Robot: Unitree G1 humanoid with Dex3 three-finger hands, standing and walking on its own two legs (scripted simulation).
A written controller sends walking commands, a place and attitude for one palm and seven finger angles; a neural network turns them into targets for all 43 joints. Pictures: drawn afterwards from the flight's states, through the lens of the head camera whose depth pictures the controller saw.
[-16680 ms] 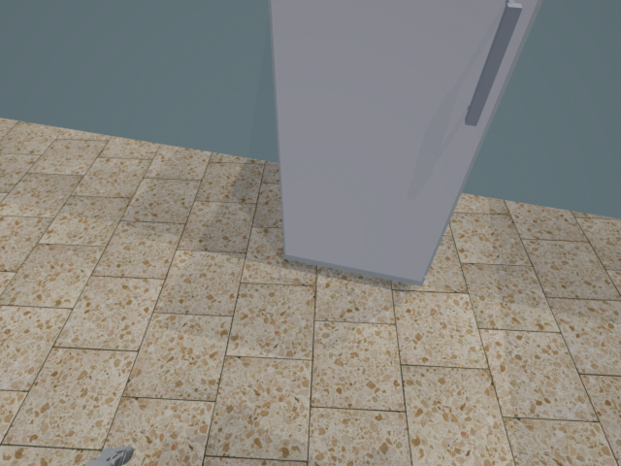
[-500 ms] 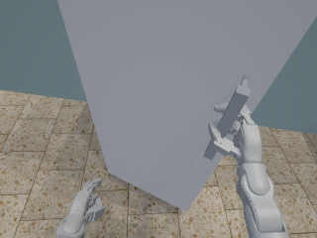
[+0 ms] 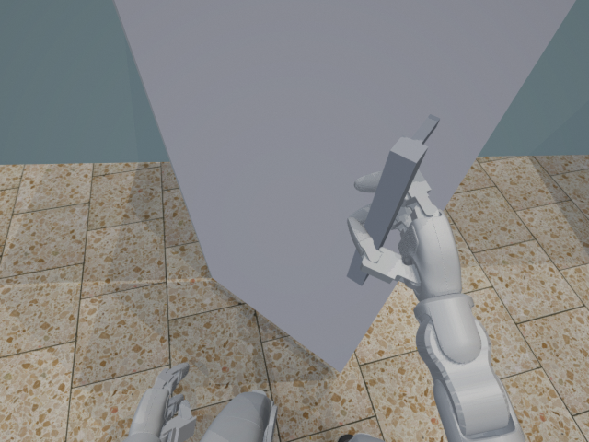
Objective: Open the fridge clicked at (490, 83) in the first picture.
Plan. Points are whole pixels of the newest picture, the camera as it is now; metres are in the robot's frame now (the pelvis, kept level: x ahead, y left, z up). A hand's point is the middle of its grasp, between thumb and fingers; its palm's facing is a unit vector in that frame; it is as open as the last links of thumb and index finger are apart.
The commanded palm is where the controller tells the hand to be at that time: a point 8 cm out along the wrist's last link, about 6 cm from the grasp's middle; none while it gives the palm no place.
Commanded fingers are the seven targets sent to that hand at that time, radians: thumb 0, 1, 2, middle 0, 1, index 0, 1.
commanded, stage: walk backward, drawing the door open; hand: right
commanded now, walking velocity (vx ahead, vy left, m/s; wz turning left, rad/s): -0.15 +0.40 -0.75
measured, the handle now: (387, 213) +0.35 -0.04 +0.14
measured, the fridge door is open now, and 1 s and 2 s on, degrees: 39 79 74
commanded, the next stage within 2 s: stop walking and hold the door back in 0.96 s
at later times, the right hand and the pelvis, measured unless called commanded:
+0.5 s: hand (210, 345) +0.18 +0.11 +0.14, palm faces +0.09 +0.98 -0.18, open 6.9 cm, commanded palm +0.15 +0.07 +0.15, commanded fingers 0.00 -0.90 -0.90 0.45 1.40 0.45 1.40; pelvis -0.07 +0.24 -0.01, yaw -26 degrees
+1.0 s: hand (25, 381) +0.13 +0.25 +0.14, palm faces +0.54 +0.82 -0.20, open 7.0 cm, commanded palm +0.08 +0.23 +0.15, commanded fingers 0.00 -0.90 -0.90 0.45 1.40 0.45 1.40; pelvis -0.03 +0.49 -0.01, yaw -49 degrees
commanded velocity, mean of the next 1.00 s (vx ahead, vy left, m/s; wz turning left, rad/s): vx -0.16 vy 0.40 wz -0.75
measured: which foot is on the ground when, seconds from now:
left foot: up 0.00-0.08, down 0.10-0.30, up 0.32-0.48, down 0.50-0.74, up 0.76-0.98, down 1.00-1.00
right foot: down 0.00-0.12, up 0.14-0.28, down 0.30-0.50, up 0.52-0.72, down 0.74-1.00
